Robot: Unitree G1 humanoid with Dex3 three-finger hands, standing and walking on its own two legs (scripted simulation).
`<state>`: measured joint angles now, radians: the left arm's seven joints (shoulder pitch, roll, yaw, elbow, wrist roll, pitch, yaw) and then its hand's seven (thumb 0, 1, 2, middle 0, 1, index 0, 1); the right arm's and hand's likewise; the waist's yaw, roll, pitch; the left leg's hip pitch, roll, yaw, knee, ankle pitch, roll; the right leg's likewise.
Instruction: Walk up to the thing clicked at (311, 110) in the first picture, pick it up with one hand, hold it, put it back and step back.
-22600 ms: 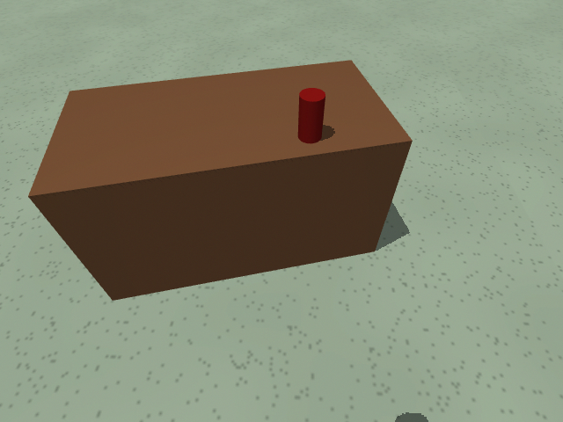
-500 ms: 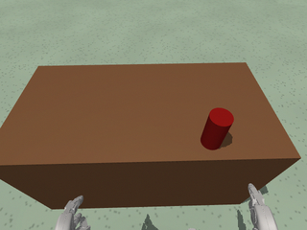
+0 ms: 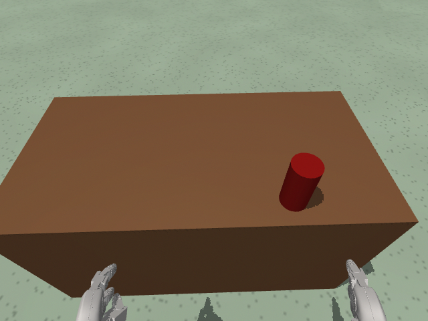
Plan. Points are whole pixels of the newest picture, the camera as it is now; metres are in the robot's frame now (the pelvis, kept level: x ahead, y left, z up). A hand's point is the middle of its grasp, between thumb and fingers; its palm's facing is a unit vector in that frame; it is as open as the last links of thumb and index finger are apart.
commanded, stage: home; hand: right
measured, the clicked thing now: (299, 183) +0.44 -0.19 -0.05
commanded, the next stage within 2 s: stand in 1.44 s
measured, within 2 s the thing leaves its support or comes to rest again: neither
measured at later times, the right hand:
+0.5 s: hand (333, 312) +0.17 -0.19 -0.06, palm faces +0.12 +0.95 -0.28, open 17.5 cm
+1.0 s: hand (333, 310) +0.17 -0.19 -0.06, palm faces +0.13 +0.95 -0.28, open 17.5 cm
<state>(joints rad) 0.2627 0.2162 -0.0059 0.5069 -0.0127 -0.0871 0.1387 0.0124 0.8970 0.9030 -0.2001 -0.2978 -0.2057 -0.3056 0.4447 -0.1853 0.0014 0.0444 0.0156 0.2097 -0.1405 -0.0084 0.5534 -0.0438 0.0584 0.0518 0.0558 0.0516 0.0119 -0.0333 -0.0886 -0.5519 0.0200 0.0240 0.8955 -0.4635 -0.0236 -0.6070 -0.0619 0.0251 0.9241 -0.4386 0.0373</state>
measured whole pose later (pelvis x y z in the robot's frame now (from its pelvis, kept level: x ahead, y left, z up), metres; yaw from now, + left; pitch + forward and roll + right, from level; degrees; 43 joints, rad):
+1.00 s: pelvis +0.00 -0.01 +0.00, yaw +0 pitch +7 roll +2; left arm 0.26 0.21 -0.01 0.53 -0.01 -0.12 0.15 0.01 0.90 0.90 -0.20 -0.30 -0.21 -0.31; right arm 0.44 -0.19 0.00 0.02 0.02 0.25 -0.14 -0.01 0.54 -0.05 0.06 0.05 0.06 0.05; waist 0.01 -0.04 -0.08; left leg -0.55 0.02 0.02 0.89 -0.46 -0.03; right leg -0.61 -0.06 0.02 0.93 -0.44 0.03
